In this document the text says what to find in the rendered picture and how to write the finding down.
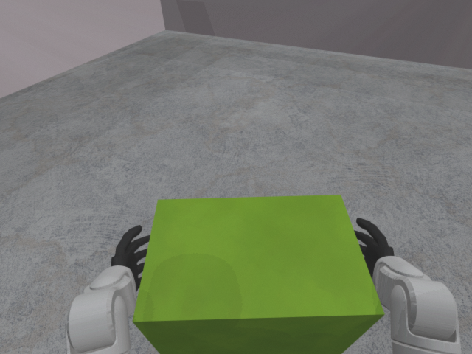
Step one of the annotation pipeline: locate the carton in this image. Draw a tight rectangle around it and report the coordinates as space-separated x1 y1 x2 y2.
133 195 385 354

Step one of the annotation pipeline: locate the robot left forearm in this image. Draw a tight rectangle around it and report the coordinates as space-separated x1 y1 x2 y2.
66 265 136 354

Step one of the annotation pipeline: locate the robot left hand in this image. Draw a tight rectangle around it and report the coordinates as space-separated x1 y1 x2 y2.
111 225 150 292

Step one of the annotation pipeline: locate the robot right forearm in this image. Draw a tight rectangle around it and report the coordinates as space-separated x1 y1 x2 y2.
372 256 462 354

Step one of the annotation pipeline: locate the robot right hand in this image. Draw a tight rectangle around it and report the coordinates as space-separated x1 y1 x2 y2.
354 218 394 278

